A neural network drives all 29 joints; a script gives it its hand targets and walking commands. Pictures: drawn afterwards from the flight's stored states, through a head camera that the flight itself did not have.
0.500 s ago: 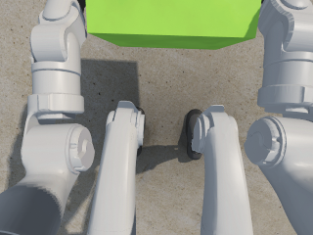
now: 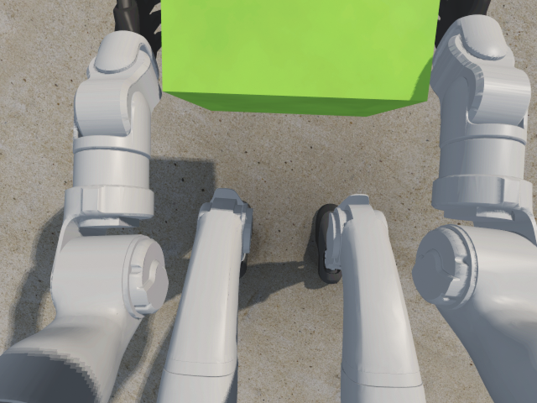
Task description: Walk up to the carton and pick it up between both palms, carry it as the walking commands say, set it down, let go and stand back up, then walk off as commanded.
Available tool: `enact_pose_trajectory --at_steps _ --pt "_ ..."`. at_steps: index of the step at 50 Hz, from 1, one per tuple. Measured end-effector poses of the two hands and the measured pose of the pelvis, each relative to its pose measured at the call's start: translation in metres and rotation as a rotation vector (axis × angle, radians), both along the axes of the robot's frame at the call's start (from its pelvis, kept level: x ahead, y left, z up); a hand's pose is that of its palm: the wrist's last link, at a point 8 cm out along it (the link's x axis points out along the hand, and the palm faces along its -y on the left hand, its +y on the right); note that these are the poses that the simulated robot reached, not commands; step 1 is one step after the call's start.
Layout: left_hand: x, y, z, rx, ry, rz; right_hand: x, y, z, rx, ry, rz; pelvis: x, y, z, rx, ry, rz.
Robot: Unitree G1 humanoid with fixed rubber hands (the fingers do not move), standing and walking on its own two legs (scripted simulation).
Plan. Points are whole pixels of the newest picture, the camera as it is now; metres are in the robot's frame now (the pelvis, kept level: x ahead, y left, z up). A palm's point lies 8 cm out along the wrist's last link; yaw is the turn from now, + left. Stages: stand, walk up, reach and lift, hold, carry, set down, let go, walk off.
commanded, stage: reach and lift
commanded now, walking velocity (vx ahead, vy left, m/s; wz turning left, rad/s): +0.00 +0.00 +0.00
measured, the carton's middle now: (294, 29) +0.54 +0.02 -0.14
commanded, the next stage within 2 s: none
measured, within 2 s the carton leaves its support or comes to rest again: neither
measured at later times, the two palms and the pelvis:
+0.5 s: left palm (101, 34) +0.48 +0.19 -0.01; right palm (505, 11) +0.51 -0.15 +0.00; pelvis +0.00 +0.00 +0.06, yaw +0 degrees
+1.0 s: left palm (34, 27) +0.45 +0.19 +0.07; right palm out of the picture +0.48 -0.15 +0.08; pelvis +0.03 +0.00 +0.12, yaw +1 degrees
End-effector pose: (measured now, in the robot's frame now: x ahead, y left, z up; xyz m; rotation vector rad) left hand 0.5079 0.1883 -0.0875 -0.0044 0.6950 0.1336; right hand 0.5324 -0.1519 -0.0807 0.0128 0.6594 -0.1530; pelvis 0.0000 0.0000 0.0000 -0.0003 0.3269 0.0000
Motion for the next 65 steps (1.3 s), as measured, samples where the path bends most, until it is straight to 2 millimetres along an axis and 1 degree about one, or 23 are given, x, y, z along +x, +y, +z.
enact_pose_trajectory --at_steps 9,16,28,43,49,52,55,58,62,65 --pt "-0.014 -0.001 0.024 0.000 0.002 0.010 -0.009 0.000 0.027 -0.005 0.001 0.013 0.002 -0.002 0.020 0.003 -0.039 -0.004" --pt "-0.021 0.002 0.046 0.003 -0.003 0.011 -0.014 0.003 0.049 -0.008 -0.005 0.018 0.003 -0.003 0.036 0.000 -0.067 0.001" --pt "-0.030 0.001 0.082 -0.012 -0.005 0.014 -0.026 0.002 0.086 -0.002 -0.008 0.005 0.005 -0.001 0.065 -0.006 -0.114 0.003" --pt "-0.041 0.000 0.132 0.004 -0.004 0.014 -0.038 0.001 0.131 0.007 -0.008 0.010 0.017 -0.002 0.104 -0.001 -0.149 0.010" --pt "-0.054 0.001 0.152 -0.007 0.016 0.024 -0.047 0.001 0.154 0.007 0.011 0.012 0.030 -0.002 0.120 -0.001 -0.117 0.010" --pt "-0.059 0.000 0.167 -0.010 0.025 0.027 -0.052 0.001 0.169 0.020 0.021 0.003 0.040 -0.002 0.128 -0.003 -0.083 0.012" --pt "-0.064 0.000 0.186 -0.018 0.042 0.034 -0.058 0.001 0.187 0.019 0.036 0.004 0.055 -0.001 0.136 -0.002 -0.031 0.014" --pt "-0.069 -0.001 0.206 -0.018 0.048 0.033 -0.062 0.000 0.207 0.020 0.042 0.005 0.069 0.000 0.147 -0.003 -0.030 0.017" --pt "-0.068 -0.003 0.230 -0.020 0.046 0.040 -0.061 -0.003 0.228 0.033 0.040 0.002 0.086 0.000 0.159 0.002 -0.061 0.018" --pt "-0.063 -0.004 0.243 -0.021 0.046 0.041 -0.057 -0.004 0.240 0.025 0.040 0.010 0.097 -0.001 0.167 0.006 -0.088 0.008"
